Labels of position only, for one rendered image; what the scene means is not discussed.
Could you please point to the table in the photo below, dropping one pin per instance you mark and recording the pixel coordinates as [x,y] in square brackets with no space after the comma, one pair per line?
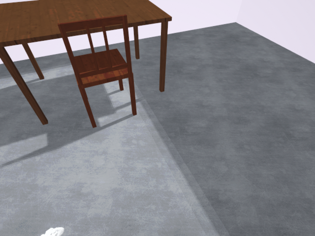
[37,20]

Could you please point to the chair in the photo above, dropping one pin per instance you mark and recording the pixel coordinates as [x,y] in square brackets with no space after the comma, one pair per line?
[100,67]

